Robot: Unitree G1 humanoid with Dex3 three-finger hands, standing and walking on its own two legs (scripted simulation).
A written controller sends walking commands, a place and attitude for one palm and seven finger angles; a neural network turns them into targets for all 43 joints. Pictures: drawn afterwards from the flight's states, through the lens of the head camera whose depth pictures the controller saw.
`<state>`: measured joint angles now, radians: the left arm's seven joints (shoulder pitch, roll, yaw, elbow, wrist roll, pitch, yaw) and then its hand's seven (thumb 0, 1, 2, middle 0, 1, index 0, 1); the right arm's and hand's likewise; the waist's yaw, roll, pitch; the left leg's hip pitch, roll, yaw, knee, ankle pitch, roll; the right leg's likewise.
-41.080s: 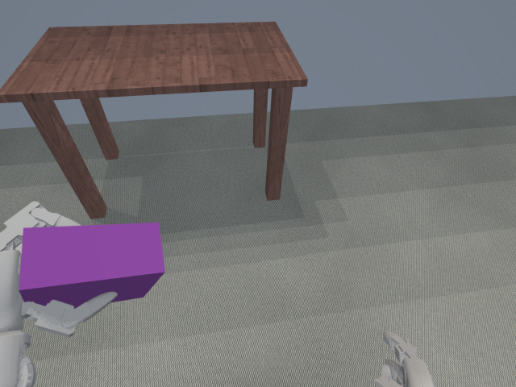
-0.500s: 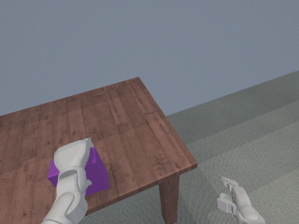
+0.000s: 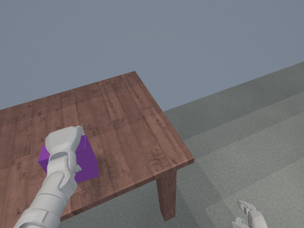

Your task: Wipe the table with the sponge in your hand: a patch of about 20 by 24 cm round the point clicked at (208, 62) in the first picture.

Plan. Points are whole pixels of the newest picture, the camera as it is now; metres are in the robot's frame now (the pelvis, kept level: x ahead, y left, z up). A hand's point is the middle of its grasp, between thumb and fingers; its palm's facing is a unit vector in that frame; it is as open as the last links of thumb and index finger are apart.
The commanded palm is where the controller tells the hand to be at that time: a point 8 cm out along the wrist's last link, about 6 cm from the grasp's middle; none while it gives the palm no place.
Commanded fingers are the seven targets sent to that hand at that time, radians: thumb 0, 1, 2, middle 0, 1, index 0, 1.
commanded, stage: wipe forward along the middle lane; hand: left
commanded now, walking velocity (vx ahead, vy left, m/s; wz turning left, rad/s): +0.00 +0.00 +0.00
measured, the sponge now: (74, 166) +0.29 +0.28 -0.02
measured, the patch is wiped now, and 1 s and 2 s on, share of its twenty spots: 0.95 0.95 0.95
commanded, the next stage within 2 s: slide back across to the first lane in 0.80 s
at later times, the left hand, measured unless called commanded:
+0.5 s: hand (67, 137) +0.36 +0.31 +0.04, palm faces -0.11 -0.04 -0.99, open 10.0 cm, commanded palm +0.34 +0.32 +0.07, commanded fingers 0.00 0.10 1.30 -1.20 -1.60 -1.20 -1.60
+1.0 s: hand (63, 128) +0.40 +0.34 +0.04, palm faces -0.11 -0.04 -0.99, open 10.0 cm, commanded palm +0.37 +0.35 +0.08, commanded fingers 0.00 0.10 1.30 -1.20 -1.60 -1.20 -1.60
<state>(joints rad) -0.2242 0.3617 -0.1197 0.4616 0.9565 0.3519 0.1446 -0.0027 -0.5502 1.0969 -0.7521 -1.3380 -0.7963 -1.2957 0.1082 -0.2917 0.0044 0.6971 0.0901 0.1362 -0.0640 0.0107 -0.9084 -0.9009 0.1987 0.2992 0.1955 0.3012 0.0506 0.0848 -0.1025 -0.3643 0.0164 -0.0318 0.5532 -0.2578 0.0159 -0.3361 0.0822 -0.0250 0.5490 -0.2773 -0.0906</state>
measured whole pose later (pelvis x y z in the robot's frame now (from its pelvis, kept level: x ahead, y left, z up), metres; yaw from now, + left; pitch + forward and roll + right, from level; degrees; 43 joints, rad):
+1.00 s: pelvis +0.01 +0.04 +0.00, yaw +0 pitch +11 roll -2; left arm -0.59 0.47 -0.01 0.93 1.01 0.18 0.19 0.01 -0.57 1.12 -0.76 -1.32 -0.80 -1.32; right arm 0.19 -0.29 -0.01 0.71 0.09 0.17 -0.04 0.01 -0.91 -0.90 0.20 0.30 0.20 0.30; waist -0.02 0.07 -0.14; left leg -0.53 0.00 -0.03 0.62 -0.27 0.02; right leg -0.47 0.07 -0.02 0.56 -0.27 -0.04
